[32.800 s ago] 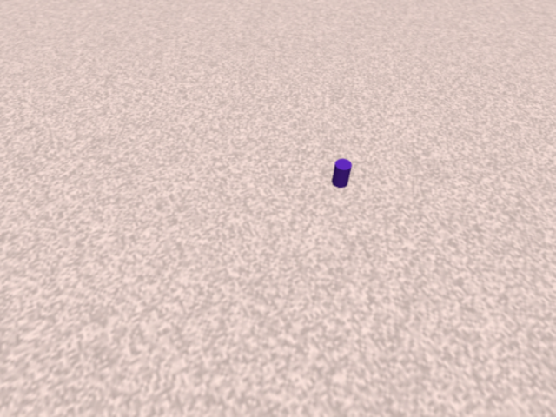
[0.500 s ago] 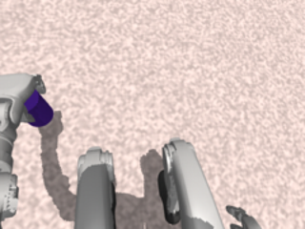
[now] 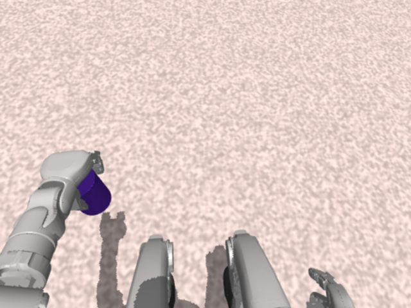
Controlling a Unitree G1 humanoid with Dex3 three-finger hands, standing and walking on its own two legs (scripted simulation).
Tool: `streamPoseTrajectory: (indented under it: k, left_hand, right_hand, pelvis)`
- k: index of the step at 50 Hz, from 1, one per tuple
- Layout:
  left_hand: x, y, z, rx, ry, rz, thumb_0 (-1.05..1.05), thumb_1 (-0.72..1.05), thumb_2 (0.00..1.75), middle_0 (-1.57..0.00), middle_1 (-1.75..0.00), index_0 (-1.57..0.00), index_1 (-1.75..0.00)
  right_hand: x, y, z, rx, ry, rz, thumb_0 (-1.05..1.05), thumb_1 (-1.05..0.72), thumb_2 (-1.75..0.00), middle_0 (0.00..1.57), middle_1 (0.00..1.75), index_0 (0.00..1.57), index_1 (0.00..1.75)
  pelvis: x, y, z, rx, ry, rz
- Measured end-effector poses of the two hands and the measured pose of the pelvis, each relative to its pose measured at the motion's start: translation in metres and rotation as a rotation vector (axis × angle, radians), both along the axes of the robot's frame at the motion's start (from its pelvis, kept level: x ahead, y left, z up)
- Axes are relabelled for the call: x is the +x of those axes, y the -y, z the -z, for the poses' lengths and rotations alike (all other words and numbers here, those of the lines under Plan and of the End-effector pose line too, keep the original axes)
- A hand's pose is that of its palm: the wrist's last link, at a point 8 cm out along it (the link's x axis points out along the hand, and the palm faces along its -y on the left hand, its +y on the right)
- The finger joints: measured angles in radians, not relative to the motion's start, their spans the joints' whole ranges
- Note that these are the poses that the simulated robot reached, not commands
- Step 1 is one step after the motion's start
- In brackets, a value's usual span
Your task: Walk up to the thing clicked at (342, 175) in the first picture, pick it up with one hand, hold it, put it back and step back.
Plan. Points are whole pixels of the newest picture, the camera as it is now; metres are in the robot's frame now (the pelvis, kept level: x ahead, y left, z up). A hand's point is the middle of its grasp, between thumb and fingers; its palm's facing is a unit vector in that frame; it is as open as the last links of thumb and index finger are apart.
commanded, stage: lift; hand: left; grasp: from above
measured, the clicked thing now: (86, 190) +0.38 +0.26 -0.14
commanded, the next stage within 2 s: hold in 0.70 s
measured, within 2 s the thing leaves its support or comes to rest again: neither
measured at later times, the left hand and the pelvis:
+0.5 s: hand (61, 162) +0.37 +0.24 +0.04, palm faces -0.46 -0.09 -0.88, open 10.0 cm; pelvis +0.04 +0.00 +0.13, yaw +1 degrees
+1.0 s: hand (53, 134) +0.39 +0.23 +0.10, palm faces -0.46 -0.08 -0.88, open 10.0 cm; pelvis +0.08 +0.00 +0.17, yaw +0 degrees
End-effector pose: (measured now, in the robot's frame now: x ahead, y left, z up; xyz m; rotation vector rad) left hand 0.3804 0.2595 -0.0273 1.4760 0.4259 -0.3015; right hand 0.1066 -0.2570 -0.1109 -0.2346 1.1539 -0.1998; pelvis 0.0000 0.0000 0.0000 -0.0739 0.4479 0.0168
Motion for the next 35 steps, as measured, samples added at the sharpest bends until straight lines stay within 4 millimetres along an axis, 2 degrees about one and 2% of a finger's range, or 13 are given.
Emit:
streamPoseTrajectory:
  k: [8, 16, 26, 35]
  left_hand:
    - [-0.007, 0.005, -0.062, 0.009, 0.003, -0.017, -0.01, -0.12, 0.66, -0.55, -0.84, -0.68, -0.85]
    - [-0.01, 0.012, -0.1, 0.008, -0.018, -0.028, -0.01, -0.12, 0.66, -0.55, -0.84, -0.68, -0.85]
    - [-0.004, 0.022, -0.132, 0.008, -0.017, -0.034, -0.01, -0.13, 0.68, -0.55, -0.84, -0.67, -0.86]
    - [0.004, 0.025, -0.159, 0.007, -0.014, -0.052, 0.0, -0.14, 0.69, -0.55, -0.84, -0.67, -0.86]
  right_hand:
    - [0.002, 0.0, -0.057, -0.006, 0.043, 0.03, 0.01, -0.92, -0.9, 0.2, 0.3, 0.21, 0.3]
    - [0.002, 0.005, -0.101, -0.021, 0.06, 0.05, 0.01, -0.92, -0.9, 0.2, 0.3, 0.21, 0.3]
    - [0.007, 0.006, -0.131, -0.009, 0.043, 0.057, 0.01, -0.92, -0.9, 0.2, 0.3, 0.2, 0.3]
    - [0.023, 0.005, -0.149, 0.011, 0.049, 0.06, 0.01, -0.91, -0.9, 0.2, 0.3, 0.21, 0.3]
  pelvis:
    - [0.012, 0.001, -0.055, 0.016, 0.086, -0.002]
    - [0.027, -0.001, -0.097, 0.028, 0.147, 0.001]
    - [0.043, 0.0, -0.132, 0.042, 0.204, 0.006]
    - [0.058, 0.001, -0.153, 0.052, 0.243, 0.008]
